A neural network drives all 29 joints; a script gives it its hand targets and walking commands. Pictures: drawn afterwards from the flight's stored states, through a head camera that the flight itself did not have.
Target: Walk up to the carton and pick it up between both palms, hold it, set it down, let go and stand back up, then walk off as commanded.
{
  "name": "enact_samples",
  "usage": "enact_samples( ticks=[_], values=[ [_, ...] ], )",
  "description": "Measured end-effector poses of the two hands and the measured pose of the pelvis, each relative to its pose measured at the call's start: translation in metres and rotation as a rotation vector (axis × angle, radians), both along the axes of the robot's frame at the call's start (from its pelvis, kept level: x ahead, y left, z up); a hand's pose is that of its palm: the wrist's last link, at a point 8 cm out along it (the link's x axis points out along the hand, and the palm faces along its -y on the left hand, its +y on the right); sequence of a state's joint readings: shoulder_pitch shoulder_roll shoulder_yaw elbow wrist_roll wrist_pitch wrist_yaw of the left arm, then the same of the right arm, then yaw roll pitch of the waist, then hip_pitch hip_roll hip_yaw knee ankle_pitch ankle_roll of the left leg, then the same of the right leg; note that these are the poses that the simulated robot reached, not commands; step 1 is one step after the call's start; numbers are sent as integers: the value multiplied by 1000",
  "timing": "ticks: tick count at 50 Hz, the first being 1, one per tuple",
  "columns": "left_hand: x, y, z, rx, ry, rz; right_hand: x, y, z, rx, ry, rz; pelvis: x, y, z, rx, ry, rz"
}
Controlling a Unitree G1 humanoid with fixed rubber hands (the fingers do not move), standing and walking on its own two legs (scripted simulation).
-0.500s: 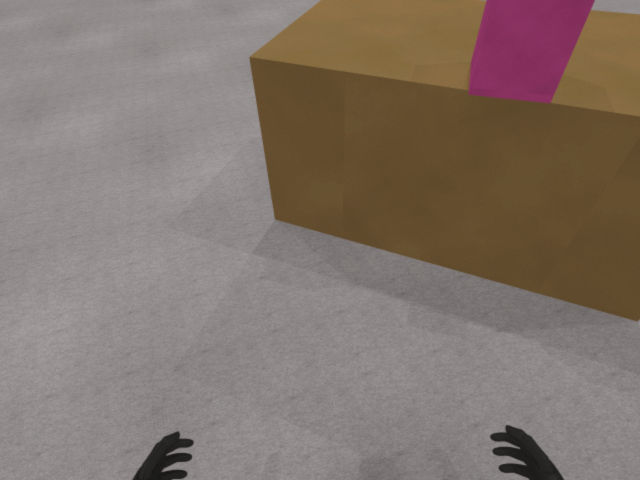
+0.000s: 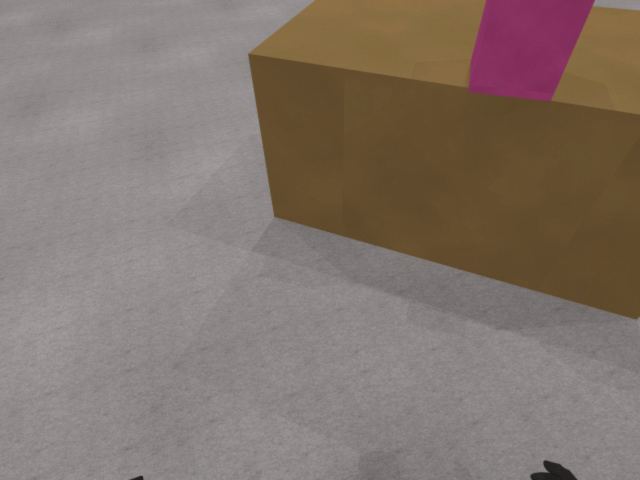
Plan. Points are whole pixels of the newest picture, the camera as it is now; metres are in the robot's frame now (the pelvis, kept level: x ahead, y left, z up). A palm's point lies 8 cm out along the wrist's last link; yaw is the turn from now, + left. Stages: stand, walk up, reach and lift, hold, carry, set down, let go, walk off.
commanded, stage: stand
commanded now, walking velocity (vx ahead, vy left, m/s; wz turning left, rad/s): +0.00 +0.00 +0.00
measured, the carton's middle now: (524, 29) +1.11 -0.49 +0.09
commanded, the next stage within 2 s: none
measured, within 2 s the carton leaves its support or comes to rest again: neither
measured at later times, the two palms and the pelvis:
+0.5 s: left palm out of the picture +0.09 +0.29 -0.09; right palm out of the picture +0.09 -0.30 -0.09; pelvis +0.00 -0.01 +0.02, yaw +0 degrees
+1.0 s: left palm out of the picture +0.08 +0.29 -0.09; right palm out of the picture +0.07 -0.31 -0.09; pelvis +0.00 -0.01 +0.03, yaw -1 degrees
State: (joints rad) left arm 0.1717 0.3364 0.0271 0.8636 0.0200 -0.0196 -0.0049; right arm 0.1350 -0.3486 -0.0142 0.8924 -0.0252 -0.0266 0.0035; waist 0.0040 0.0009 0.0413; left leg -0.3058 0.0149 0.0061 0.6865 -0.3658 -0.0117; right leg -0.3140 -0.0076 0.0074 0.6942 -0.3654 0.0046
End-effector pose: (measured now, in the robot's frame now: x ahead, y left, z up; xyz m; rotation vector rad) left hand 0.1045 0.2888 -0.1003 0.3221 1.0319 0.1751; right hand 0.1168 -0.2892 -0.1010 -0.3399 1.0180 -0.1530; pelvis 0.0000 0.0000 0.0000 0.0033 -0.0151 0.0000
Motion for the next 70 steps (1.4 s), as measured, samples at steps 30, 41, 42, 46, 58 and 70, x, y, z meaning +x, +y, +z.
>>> enact_samples(
  ticks=[30,41,42,46,58,70],
  values=[
    [-15,0,15,10,101,22,-33,-18,12,-3,130,-69,-3,-7,26,1,-31,-9],
    [-21,0,16,14,128,31,-42,-22,12,-6,157,-80,-3,-8,27,0,-31,-13],
    [-21,0,15,14,129,31,-42,-22,12,-6,158,-81,-2,-8,28,0,-31,-13],
    [-22,0,15,13,134,29,-43,-22,12,-8,161,-85,-2,-8,28,-1,-30,-14],
    [-18,-1,14,11,141,26,-42,-22,13,-9,164,-89,1,-8,28,-2,-24,-19],
    [-12,2,16,18,139,28,-38,-23,14,-12,163,-94,5,-7,29,-2,-21,-22]
  ],
)
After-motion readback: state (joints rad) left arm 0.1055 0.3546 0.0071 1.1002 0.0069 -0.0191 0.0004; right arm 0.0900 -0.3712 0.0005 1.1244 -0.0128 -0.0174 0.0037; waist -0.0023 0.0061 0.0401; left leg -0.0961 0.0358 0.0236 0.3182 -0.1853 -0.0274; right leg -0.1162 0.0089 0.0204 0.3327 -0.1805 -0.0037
